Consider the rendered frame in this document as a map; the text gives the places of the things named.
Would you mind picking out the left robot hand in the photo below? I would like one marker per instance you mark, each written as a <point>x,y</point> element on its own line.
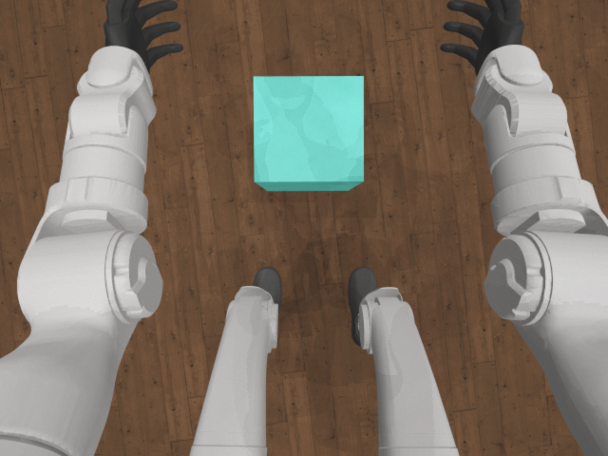
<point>123,28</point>

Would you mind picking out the right robot forearm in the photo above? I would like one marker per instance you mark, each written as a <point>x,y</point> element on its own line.
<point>531,156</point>

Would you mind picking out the right robot hand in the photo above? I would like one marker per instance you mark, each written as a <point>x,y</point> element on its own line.
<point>502,25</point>

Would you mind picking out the left robot forearm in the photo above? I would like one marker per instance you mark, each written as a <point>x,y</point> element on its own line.
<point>105,152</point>

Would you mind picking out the robot left foot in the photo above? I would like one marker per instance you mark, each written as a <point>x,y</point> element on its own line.
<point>269,280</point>

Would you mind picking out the robot left upper arm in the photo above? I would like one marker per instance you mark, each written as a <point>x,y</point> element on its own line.
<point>83,296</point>

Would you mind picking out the robot right upper arm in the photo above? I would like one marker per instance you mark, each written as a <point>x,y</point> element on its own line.
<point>553,287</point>

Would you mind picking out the carton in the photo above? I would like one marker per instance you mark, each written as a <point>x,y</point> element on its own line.
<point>309,132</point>

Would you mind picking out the robot right thigh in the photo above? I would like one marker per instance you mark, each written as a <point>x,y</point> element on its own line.
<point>411,417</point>

